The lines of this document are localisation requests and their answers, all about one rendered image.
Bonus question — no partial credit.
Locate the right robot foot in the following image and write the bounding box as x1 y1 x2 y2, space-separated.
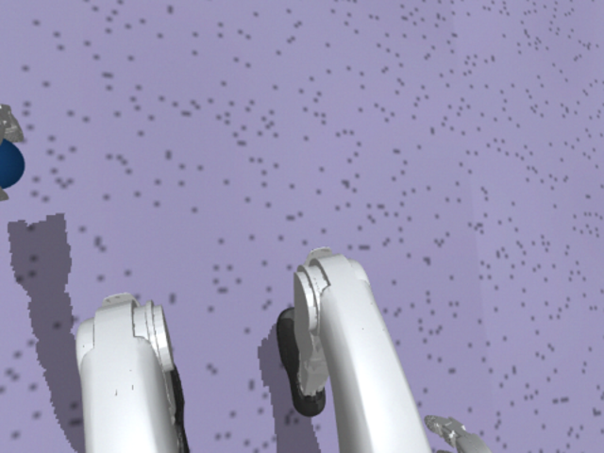
277 308 326 417

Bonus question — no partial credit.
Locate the right robot hand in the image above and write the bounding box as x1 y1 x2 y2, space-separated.
424 415 493 453

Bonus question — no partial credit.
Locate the left robot foot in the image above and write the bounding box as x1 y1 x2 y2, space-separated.
170 366 190 453

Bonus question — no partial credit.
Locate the ball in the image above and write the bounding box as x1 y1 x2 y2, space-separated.
0 139 25 190

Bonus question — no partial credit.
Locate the left robot hand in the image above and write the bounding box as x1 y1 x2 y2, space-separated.
0 104 24 201

